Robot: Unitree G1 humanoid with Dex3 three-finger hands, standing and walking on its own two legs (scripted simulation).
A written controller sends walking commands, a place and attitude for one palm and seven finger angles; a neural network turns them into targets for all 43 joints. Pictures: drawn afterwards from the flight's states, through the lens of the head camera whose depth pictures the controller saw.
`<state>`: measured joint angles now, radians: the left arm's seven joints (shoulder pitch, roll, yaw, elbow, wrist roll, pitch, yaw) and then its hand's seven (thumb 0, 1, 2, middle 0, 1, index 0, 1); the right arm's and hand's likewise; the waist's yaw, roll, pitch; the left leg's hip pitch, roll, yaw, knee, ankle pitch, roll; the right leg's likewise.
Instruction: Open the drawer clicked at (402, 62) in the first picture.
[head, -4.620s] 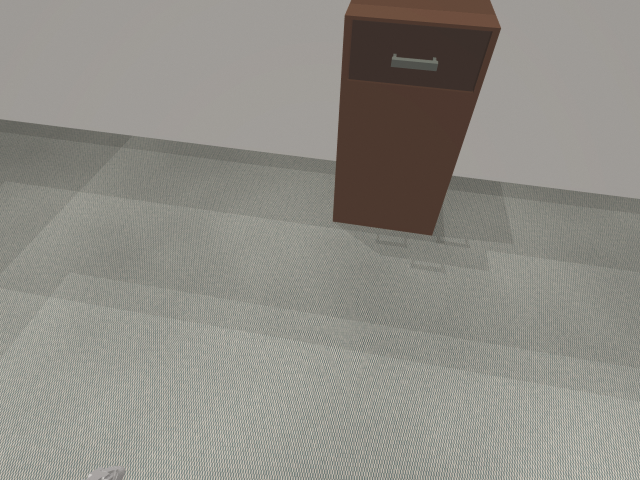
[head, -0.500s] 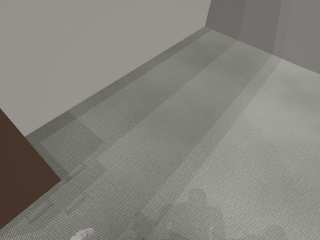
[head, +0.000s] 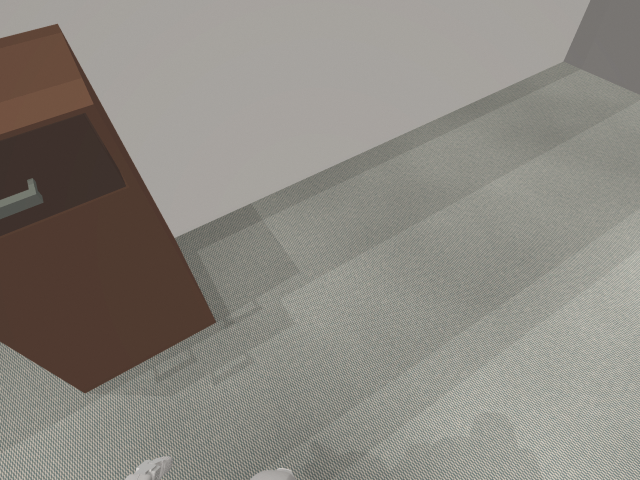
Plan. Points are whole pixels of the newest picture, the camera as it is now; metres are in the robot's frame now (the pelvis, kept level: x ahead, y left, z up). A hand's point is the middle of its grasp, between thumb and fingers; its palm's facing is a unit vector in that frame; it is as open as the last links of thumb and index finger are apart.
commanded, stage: turn to face it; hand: left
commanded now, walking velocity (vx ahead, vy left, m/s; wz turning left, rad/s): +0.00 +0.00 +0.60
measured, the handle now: out of the picture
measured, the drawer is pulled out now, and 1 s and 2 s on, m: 0.00 0.00 0.00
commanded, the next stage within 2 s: take the last steps up to it in 0.84 s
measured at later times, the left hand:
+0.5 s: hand out of the picture -0.06 +0.25 -0.17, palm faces +0.37 -0.89 -0.27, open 7.4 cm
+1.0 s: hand out of the picture -0.03 +0.19 -0.14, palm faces +0.50 -0.83 -0.26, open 7.4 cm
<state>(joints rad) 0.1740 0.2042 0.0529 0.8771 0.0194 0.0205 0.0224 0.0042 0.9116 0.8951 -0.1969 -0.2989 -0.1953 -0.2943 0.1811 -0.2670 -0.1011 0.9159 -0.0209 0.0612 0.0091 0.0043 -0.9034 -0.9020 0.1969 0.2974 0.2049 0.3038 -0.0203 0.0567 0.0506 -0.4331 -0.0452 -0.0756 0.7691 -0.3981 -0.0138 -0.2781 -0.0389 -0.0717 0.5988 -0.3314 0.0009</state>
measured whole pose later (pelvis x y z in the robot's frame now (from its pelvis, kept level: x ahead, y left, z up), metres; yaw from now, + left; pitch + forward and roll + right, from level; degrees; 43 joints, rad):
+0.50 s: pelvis -0.02 +0.02 +0.00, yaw +19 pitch +0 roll +0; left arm 0.25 0.28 0.08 0.95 0.02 0.07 0.02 0.01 0.91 0.89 -0.20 -0.30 -0.20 -0.29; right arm 0.11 -0.22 -0.05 0.89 -0.02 0.02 0.01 0.00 -0.90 -0.90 0.20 0.30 0.20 0.30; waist 0.03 -0.05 0.09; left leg -0.27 0.02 0.07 0.60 -0.34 0.03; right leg -0.44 -0.15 -0.10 1.06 -0.52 0.08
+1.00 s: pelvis +0.00 -0.01 +0.01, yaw +30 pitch -1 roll +2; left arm 0.22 0.15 0.02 0.93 0.03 0.00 0.02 0.00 0.91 0.89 -0.20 -0.30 -0.20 -0.29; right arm 0.21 -0.23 -0.08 1.00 -0.02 0.07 0.01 0.01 -0.91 -0.90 0.19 0.30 0.20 0.30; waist -0.01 0.03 0.06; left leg -0.42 0.01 0.00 1.06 -0.42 -0.05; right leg -0.21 -0.08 -0.15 0.52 -0.29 -0.02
